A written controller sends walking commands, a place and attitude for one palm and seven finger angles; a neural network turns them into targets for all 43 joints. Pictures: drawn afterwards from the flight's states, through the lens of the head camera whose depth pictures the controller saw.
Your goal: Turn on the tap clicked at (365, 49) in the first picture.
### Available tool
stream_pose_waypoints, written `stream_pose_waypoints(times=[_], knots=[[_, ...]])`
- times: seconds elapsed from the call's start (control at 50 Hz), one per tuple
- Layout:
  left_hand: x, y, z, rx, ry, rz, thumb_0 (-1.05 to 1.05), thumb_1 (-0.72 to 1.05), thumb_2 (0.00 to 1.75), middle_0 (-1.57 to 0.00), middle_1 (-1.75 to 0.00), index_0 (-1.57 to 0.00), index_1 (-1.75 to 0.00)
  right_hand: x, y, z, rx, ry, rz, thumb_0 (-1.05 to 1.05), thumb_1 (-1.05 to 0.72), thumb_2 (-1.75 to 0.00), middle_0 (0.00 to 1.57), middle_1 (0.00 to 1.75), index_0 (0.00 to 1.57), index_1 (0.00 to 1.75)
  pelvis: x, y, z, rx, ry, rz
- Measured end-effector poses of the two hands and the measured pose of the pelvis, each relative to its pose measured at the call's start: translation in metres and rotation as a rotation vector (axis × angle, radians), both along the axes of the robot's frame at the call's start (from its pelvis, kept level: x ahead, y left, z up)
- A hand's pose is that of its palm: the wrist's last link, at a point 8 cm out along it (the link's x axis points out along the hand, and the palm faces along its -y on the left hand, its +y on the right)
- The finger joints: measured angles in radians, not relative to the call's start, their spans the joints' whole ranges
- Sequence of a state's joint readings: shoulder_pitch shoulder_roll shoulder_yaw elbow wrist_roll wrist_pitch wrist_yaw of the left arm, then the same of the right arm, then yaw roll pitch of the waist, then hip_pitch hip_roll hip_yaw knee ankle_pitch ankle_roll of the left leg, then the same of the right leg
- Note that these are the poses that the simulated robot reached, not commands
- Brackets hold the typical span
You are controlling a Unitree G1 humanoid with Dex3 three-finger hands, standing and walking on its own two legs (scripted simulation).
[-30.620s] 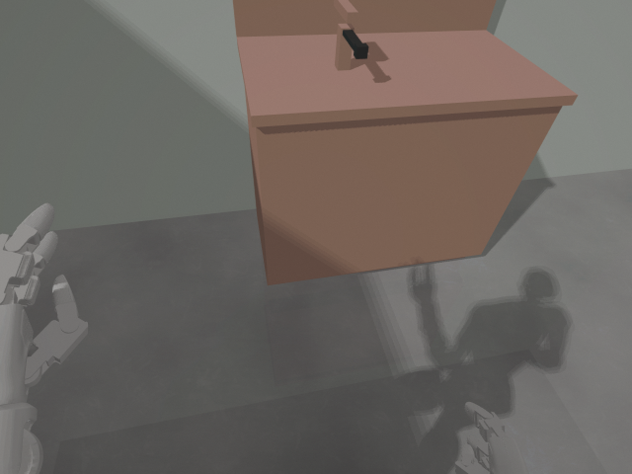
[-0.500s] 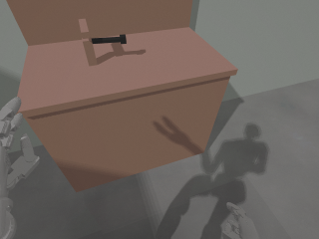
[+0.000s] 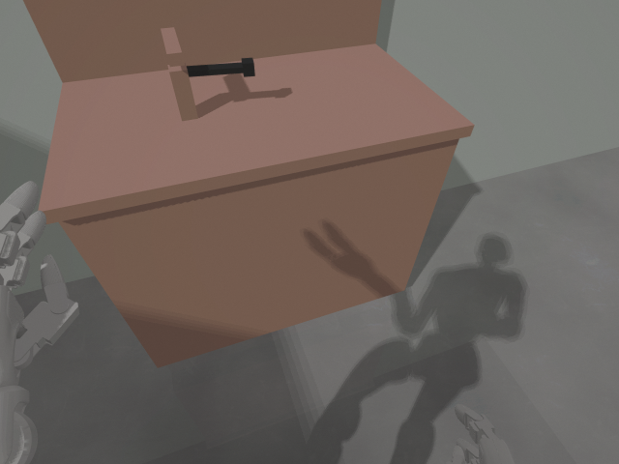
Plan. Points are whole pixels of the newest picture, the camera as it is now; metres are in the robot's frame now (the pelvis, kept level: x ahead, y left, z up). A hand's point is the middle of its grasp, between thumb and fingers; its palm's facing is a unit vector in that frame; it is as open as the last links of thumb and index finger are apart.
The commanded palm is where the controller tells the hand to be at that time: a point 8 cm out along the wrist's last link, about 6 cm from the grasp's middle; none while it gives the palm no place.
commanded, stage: stand and check the lever's angle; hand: left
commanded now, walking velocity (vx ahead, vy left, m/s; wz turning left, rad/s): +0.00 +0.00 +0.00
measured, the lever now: (248, 67) +0.84 +0.17 +0.13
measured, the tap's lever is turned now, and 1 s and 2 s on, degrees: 82 82 82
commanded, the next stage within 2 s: stand and wait in 0.16 s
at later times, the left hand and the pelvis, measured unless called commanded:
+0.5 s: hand (5, 353) +0.17 +0.27 +0.17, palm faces +0.39 -0.85 -0.34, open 7.4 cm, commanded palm +0.12 +0.31 +0.19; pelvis -0.04 +0.03 +0.01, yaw +0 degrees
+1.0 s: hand out of the picture +0.15 +0.29 +0.17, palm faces +0.40 -0.85 -0.34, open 7.4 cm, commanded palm +0.10 +0.33 +0.19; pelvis -0.06 +0.05 +0.01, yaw +0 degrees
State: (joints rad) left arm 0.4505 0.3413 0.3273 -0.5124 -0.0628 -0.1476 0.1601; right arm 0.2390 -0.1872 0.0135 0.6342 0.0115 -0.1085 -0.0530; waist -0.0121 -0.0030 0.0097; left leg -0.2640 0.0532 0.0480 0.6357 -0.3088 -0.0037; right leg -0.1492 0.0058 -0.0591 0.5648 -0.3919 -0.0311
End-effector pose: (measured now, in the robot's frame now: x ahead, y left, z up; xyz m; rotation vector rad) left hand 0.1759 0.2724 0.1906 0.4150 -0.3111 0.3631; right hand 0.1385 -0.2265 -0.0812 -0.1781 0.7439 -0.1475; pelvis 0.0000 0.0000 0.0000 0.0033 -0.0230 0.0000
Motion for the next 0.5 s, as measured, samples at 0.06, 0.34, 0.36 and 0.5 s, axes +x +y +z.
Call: stream_pose_waypoints(times=[0.06,0.34,0.36,0.5], knots=[[-0.003,0.003,-0.002,0.002,0.015,-0.014,0.01,0.89,0.90,-0.21,-0.31,-0.21,-0.30,0.007,0.011,0.003,0.007,-0.014,0.011,0.01,-0.90,-0.89,0.20,0.30,0.20,0.30,0.000,0.006,0.001,-0.002,0.005,-0.002],[-0.023,0.028,-0.009,-0.026,0.065,0.007,0.01,0.89,0.90,-0.21,-0.31,-0.21,-0.30,0.008,0.027,0.025,-0.032,-0.069,0.042,0.01,-0.90,-0.89,0.20,0.30,0.20,0.30,-0.027,0.024,0.008,-0.023,0.006,-0.013],[-0.026,0.028,-0.009,-0.027,0.065,0.003,0.01,0.89,0.90,-0.21,-0.31,-0.21,-0.30,0.005,0.026,0.026,-0.038,-0.068,0.041,0.01,-0.90,-0.89,0.20,0.30,0.20,0.30,-0.029,0.025,0.008,-0.024,0.006,-0.012],[-0.042,0.039,-0.006,-0.015,0.056,0.011,0.01,0.89,0.90,-0.21,-0.31,-0.21,-0.30,-0.015,0.028,0.027,-0.060,-0.051,0.028,0.01,-0.90,-0.89,0.20,0.30,0.20,0.30,-0.042,0.032,0.010,-0.029,0.002,-0.008]])
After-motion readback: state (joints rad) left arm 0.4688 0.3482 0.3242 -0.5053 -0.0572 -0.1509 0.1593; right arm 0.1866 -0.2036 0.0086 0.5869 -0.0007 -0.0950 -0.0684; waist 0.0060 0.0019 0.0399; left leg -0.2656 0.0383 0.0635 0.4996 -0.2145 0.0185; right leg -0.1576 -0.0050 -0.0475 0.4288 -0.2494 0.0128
